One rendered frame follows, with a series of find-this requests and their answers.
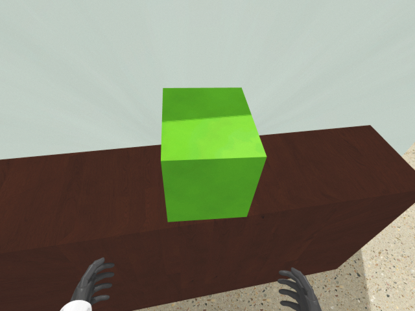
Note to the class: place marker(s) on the carton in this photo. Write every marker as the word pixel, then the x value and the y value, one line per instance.
pixel 211 154

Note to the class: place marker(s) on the left robot hand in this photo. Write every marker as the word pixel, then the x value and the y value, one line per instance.
pixel 86 288

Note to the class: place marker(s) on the right robot hand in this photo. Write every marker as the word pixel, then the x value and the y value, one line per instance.
pixel 304 295

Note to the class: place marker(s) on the pedestal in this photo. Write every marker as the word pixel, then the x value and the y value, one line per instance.
pixel 322 195

